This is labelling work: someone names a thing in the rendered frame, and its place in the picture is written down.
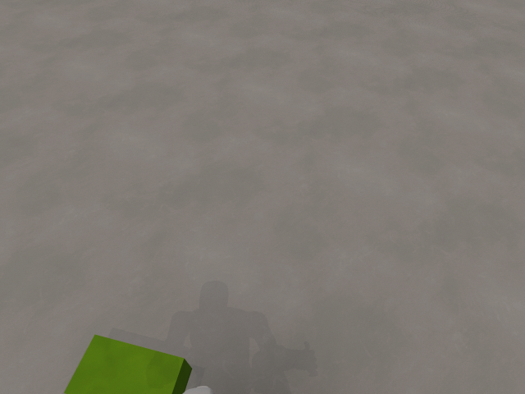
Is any carton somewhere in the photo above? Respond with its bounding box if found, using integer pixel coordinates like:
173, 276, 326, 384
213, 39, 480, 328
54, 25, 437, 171
64, 335, 192, 394

